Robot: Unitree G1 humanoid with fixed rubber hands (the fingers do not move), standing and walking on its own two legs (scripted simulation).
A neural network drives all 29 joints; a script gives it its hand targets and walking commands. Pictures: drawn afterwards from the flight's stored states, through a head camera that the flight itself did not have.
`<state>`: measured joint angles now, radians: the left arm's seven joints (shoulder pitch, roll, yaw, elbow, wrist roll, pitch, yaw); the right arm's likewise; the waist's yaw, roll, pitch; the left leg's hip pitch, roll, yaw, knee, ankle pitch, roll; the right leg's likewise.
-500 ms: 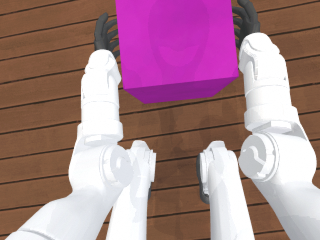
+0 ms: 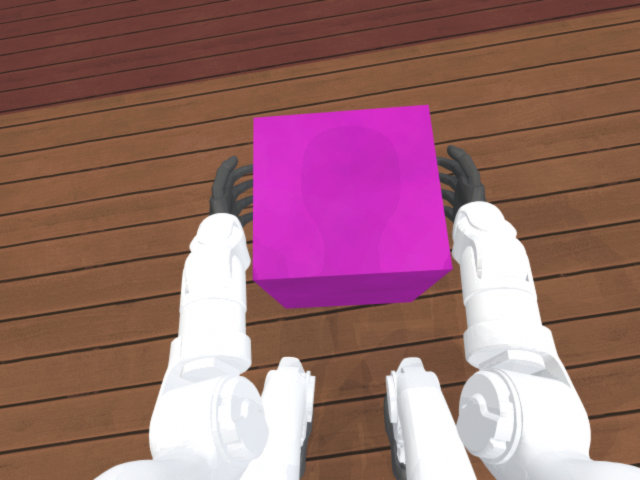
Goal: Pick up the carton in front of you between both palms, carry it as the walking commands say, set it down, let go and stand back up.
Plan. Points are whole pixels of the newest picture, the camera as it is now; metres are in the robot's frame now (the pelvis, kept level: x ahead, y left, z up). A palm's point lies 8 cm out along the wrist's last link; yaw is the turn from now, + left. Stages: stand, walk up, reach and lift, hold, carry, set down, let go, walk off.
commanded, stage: reach and lift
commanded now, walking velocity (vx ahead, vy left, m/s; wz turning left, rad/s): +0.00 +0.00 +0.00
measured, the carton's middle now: (344, 224) +0.45 +0.01 -0.10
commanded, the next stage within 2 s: hold in 1.76 s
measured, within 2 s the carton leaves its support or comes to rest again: neither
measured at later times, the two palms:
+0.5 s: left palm (173, 200) +0.38 +0.15 +0.12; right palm (529, 196) +0.38 -0.14 +0.12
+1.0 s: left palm (118, 190) +0.35 +0.15 +0.20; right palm (594, 189) +0.35 -0.14 +0.19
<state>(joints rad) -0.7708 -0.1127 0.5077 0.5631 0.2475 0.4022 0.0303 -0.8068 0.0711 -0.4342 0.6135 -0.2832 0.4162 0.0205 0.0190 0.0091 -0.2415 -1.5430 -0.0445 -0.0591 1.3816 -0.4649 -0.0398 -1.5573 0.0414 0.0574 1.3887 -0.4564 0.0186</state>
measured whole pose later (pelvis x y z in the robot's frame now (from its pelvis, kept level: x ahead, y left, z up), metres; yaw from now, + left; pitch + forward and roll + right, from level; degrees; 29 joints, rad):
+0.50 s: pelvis +0.05 +0.01 +0.13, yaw +0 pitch +15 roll +0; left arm -0.41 -0.17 0.39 0.47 0.26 0.42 0.01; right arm -0.41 0.15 -0.35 0.48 -0.27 0.43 0.02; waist 0.00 0.01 -0.14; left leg -0.73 -0.03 -0.07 0.79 -0.33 -0.01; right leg -0.73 0.02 0.06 0.79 -0.32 0.02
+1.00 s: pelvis +0.05 +0.01 +0.17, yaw +0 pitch -4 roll +0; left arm -0.35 -0.18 0.34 0.40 0.32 0.60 -0.02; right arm -0.34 0.17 -0.32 0.39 -0.32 0.61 0.04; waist -0.01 0.00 0.01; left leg -0.17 -0.02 -0.07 0.46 -0.22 -0.01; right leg -0.17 0.01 0.07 0.45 -0.20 0.01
